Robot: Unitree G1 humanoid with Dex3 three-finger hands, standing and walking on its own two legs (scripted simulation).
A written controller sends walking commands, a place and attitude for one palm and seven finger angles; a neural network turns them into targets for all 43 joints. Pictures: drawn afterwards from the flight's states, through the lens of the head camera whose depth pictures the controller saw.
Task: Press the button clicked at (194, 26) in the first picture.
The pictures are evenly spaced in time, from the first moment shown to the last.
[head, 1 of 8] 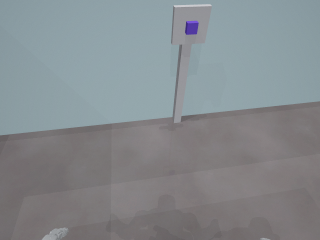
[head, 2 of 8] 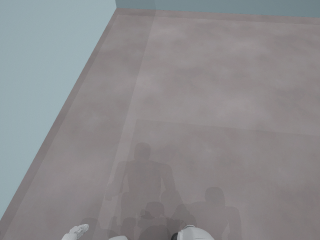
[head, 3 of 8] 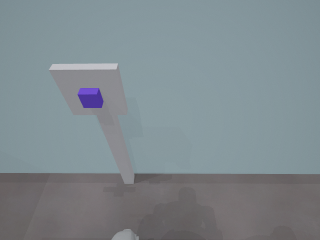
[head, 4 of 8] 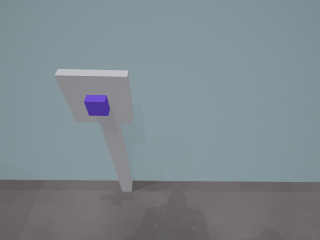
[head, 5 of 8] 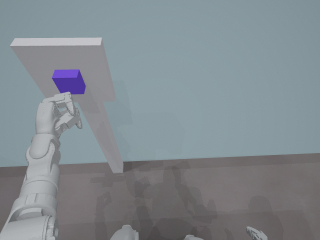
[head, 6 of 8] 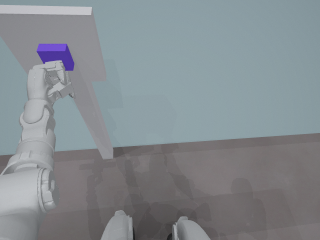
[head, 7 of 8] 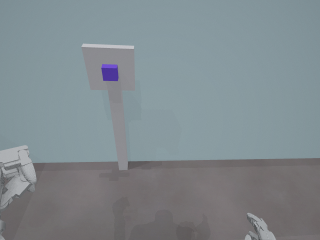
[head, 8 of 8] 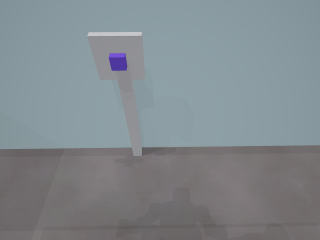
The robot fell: no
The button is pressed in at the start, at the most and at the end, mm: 0 13 0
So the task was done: yes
